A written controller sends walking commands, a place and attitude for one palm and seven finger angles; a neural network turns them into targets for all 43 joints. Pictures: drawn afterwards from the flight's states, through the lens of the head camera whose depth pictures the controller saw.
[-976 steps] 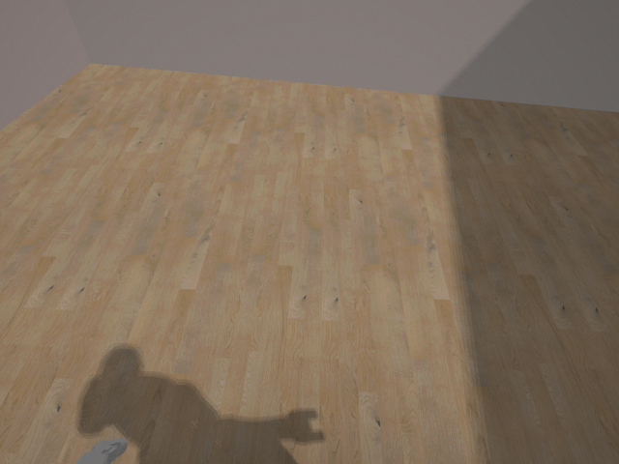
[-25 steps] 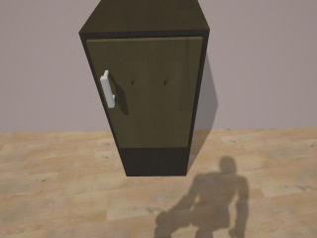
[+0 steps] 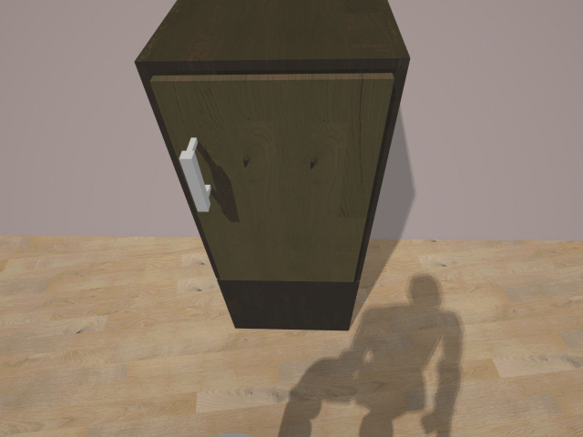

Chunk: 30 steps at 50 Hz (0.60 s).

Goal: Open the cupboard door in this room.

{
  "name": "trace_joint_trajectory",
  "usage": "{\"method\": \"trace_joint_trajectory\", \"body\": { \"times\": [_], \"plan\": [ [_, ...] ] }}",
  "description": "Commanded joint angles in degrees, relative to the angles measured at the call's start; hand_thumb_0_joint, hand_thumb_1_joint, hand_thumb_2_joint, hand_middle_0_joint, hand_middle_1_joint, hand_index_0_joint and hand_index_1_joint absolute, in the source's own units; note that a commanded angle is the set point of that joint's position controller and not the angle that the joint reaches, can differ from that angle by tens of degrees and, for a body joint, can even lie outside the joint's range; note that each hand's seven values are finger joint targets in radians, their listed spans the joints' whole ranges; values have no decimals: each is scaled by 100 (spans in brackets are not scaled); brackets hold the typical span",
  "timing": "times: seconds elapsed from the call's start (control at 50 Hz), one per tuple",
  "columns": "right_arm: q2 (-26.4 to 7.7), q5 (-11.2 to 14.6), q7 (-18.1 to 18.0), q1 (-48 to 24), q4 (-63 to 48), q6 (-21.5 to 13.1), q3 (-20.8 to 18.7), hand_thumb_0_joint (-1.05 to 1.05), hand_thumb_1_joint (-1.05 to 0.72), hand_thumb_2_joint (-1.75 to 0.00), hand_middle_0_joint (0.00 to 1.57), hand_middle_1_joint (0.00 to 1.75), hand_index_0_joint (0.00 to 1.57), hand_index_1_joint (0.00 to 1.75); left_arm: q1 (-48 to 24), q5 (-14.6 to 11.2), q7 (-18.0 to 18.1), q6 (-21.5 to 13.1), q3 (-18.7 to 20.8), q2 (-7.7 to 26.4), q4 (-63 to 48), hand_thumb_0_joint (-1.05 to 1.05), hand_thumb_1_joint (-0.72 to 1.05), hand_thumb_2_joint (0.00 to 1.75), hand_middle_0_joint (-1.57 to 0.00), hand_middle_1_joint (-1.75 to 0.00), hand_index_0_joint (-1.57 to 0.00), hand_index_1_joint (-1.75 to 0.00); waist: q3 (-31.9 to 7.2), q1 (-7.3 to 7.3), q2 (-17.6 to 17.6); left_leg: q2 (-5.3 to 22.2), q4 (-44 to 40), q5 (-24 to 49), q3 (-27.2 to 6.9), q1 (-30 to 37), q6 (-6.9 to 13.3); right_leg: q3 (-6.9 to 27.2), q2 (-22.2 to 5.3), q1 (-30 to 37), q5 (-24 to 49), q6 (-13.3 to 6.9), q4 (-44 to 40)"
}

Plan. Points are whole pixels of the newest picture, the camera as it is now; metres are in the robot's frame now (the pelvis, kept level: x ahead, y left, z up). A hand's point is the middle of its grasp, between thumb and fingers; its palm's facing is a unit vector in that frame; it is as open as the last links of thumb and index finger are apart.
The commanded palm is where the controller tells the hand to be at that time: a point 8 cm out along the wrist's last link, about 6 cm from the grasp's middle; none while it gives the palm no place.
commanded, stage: come to a stop and stand still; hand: left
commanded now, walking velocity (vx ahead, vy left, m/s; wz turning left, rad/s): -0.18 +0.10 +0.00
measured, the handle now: (198, 175) +0.53 +0.21 +0.04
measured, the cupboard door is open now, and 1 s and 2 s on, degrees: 0 0 0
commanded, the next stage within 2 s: look again from close up in 1.26 s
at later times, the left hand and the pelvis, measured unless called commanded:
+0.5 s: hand out of the picture +0.04 +0.17 -0.16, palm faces +0.02 -0.95 -0.31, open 7.3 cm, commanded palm none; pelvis +0.01 -0.02 +0.00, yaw -1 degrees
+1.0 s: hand out of the picture -0.04 +0.14 -0.17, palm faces +0.03 -0.98 -0.19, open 7.3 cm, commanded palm none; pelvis -0.04 -0.03 +0.01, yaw -1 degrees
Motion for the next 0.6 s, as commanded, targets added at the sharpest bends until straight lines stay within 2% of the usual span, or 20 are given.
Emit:
{"method": "trace_joint_trajectory", "body": {
  "times": [0.0,0.04,0.08,0.1,0.12,0.14,0.16,0.18,0.2,0.26,0.3,0.32,0.34,0.36,0.38,0.4,0.42,0.46,0.52,0.58],
  "plan": [
    [165,90,-1,108,-348,-69,57,0,-90,-90,20,30,20,30,250,11,51,64,33,542,-128,0,90,90,-20,-30,-20,-30,280,-114,-867,12,-1514,644,126,347,-102,792,-1211,-282,3775,-604,-1171],
    [110,110,-43,23,-347,-72,72,0,-90,-90,20,30,20,30,337,-32,54,126,27,620,-92,0,90,90,-20,-30,-20,-30,99,-56,-851,-164,-2399,1281,221,815,-151,703,-976,-64,3721,-426,-855],
    [-65,110,-86,93,-292,-100,26,0,-90,-90,20,30,20,30,344,-62,74,198,32,645,-91,0,90,90,-20,-30,-20,-30,-57,-120,-654,-82,-3374,2316,166,1420,-154,724,-873,-86,3354,-212,-322],
    [-336,87,-119,85,-360,-127,-31,0,-90,-90,20,30,20,30,457,-71,80,249,23,565,-119,0,90,90,-20,-30,-20,-30,-178,-70,-234,277,-3362,3666,-106,1733,-20,686,-700,-190,2748,12,-61],
    [-625,74,-154,24,-461,-136,-78,0,-90,-90,20,30,20,30,596,-102,105,307,16,425,-145,0,90,90,-20,-30,-20,-30,-331,10,338,969,-3287,5270,-723,1930,324,551,-501,-428,1600,225,61],
    [-857,66,-185,-46,-539,-85,-109,0,-90,-90,20,30,20,30,711,-93,138,358,-9,320,-159,0,90,90,-20,-30,-20,-30,-309,48,648,1363,-3362,5762,-978,1745,660,450,-296,-366,329,305,220],
    [-908,59,-196,-216,-603,-57,-122,0,-90,-90,20,30,20,30,746,-59,147,388,-26,256,-183,0,90,90,-20,-30,-20,-30,-1,84,698,1520,-3434,5836,-971,1453,832,416,-206,-381,-303,323,398],
    [-861,54,-224,-413,-607,-48,-113,0,-90,-90,20,30,20,30,657,-76,129,419,-24,279,-155,0,90,90,-20,-30,-20,-30,3,108,1149,1494,-3643,5875,-1123,1357,911,416,-196,-368,-651,354,618],
    [-844,49,-245,-490,-640,-37,-112,0,-90,-90,20,30,20,30,602,-85,112,444,-19,353,-160,0,90,90,-20,-30,-20,-30,-59,103,1261,1495,-3693,6027,-1183,1419,989,469,-220,-404,-815,345,804],
    [-993,26,-257,-589,-775,2,-234,0,-90,-90,20,30,20,30,488,-61,67,456,22,427,-275,0,90,90,-20,-30,-20,-30,-459,34,950,1519,-3439,6345,-1070,1957,1076,519,-206,-599,-855,338,862],
    [-1140,26,-242,-692,-860,56,-321,0,-90,-90,20,30,20,30,499,-39,44,459,70,439,-338,0,90,90,-20,-30,-20,-30,-770,62,671,1406,-3212,5799,-900,1947,966,486,-170,-442,-286,352,526],
    [-1133,36,-229,-778,-906,82,-343,0,-90,-90,20,30,20,30,501,-21,39,457,82,467,-355,0,90,90,-20,-30,-20,-30,-759,93,513,1280,-3093,5212,-793,1679,831,514,-189,-226,260,360,192],
    [-1057,46,-211,-881,-979,105,-350,0,-90,-90,20,30,20,30,526,5,40,436,104,531,-391,0,90,90,-20,-30,-20,-30,-730,133,119,992,-2842,4274,-582,1341,593,738,-326,-31,1300,354,-273],
    [-812,59,-178,-898,-1026,112,-325,0,-90,-90,20,30,20,30,463,45,59,399,125,717,-450,0,90,90,-20,-30,-20,-30,-692,92,-620,538,-2552,3174,-232,922,282,1230,-723,209,2498,228,-407],
    [-629,60,-139,-950,-1086,161,-296,0,-90,-90,20,30,20,30,380,46,60,379,147,906,-511,0,90,90,-20,-30,-20,-30,-484,100,-1246,30,-2217,1562,122,449,22,1624,-1348,229,3428,1,-567],
    [-461,51,-119,-1118,-1102,233,-259,0,-90,-90,20,30,20,30,346,34,79,351,132,957,-515,0,90,90,-20,-30,-20,-30,-234,175,-1591,-201,-1624,-55,-9,107,-71,1876,-1733,108,3973,-315,-833],
    [-442,47,-109,-1186,-1067,273,-257,0,-90,-90,20,30,20,30,257,44,90,346,91,856,-541,0,90,90,-20,-30,-20,-30,-122,166,-1420,-141,-1046,-368,-284,38,-54,1851,-1773,-65,3808,-572,-955],
    [-317,58,-71,-1087,-952,288,-243,0,-90,-90,20,30,20,30,-52,40,94,344,64,770,-642,0,90,90,-20,-30,-20,-30,68,19,-1000,-147,-519,-134,-329,35,-78,1670,-1560,-321,3231,-760,-1029],
    [-331,85,-36,-1040,-876,240,-204,0,-90,-90,20,30,20,30,-4,29,65,293,63,854,-682,0,90,90,-20,-30,-20,-30,57,59,-1057,-180,-954,-36,-226,42,-147,1381,-1307,37,3418,-694,-954],
    [-280,103,-46,-1019,-811,161,-136,0,-90,-90,20,30,20,30,179,13,76,271,71,911,-594,0,90,90,-20,-30,-20,-30,-151,168,-980,-165,-2060,113,-109,367,-172,1464,-1289,447,3522,-705,-849]
  ]
}}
